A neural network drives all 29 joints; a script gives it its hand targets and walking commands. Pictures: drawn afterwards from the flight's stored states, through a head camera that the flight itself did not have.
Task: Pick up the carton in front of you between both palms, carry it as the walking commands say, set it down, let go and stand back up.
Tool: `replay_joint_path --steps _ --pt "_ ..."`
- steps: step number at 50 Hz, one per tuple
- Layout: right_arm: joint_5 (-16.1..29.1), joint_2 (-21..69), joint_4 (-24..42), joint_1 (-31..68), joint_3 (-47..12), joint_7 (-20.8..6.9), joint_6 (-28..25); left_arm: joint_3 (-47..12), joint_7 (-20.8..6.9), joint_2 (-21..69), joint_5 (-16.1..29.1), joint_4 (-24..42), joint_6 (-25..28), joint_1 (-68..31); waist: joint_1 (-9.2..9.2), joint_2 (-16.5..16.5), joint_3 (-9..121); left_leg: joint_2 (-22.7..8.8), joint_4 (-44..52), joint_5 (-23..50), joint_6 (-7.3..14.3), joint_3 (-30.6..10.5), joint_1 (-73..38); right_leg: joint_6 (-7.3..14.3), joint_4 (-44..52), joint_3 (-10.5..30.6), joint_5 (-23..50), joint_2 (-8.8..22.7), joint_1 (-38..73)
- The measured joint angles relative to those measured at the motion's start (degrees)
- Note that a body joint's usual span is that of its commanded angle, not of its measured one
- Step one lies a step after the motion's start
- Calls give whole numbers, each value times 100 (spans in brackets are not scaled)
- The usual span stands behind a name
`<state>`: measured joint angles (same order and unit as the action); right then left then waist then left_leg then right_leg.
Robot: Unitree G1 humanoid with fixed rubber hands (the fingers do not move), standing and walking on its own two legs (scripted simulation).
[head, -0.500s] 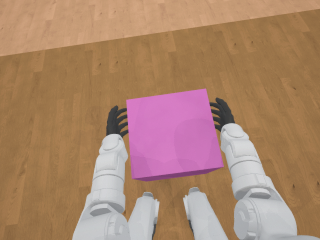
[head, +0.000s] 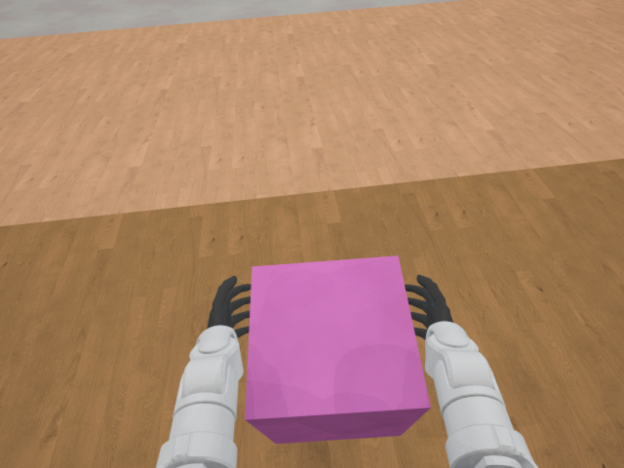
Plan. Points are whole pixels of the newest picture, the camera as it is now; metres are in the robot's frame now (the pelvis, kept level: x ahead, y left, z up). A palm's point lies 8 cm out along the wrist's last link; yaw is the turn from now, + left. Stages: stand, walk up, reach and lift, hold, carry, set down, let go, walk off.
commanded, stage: reach and lift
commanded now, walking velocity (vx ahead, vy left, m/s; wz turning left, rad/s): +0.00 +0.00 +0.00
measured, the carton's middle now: (331, 357) +0.30 +0.00 -0.09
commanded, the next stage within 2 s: hold in 1.18 s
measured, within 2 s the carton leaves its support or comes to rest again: neither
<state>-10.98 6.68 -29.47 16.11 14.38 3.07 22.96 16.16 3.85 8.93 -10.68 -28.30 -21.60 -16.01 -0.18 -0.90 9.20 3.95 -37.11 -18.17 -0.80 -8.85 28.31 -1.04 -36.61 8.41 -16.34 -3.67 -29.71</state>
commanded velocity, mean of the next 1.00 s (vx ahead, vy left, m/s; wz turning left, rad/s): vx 0.00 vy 0.00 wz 0.00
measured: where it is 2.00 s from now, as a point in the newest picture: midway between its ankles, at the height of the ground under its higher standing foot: outside the picture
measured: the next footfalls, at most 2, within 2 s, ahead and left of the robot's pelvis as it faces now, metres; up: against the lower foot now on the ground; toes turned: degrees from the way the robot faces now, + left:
none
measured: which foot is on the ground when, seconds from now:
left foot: down 0.00-1.00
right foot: down 0.00-1.00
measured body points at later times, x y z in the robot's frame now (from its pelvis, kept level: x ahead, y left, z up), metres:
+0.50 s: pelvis -0.01 +0.00 +0.02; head -0.04 +0.00 +0.47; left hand +0.30 +0.15 +0.04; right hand +0.29 -0.15 +0.03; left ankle +0.00 +0.13 -0.72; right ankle +0.02 -0.13 -0.72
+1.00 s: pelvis +0.00 +0.00 +0.02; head -0.04 +0.00 +0.47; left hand +0.31 +0.15 +0.05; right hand +0.30 -0.15 +0.04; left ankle +0.00 +0.13 -0.72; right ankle +0.02 -0.13 -0.72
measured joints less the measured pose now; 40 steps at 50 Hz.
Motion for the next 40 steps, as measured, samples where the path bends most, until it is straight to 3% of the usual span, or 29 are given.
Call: replay_joint_path --steps 7,13,27,40 --pt "-204 169 573 -291 -114 14 717 -122 -159 -38 -185 400 -696 161 7 16 -201 -78 872 304 28 -31 -1288 19 907 1 312 58 1312" --pt "-502 204 536 -90 26 -134 1156 16 -277 20 -534 333 -1114 -74 1 46 -434 -95 1082 407 39 -20 -1784 20 1128 2 420 80 1813" --pt "-711 298 594 259 294 -218 1277 276 -347 126 -758 389 -1224 -430 -16 40 -802 -105 1054 479 20 36 -1846 15 1063 -4 482 81 1854" --pt "-657 264 789 135 84 -180 1450 120 -362 85 -733 591 -1372 -298 -14 35 -797 -157 1310 530 8 29 -2095 50 1313 -49 530 84 2107"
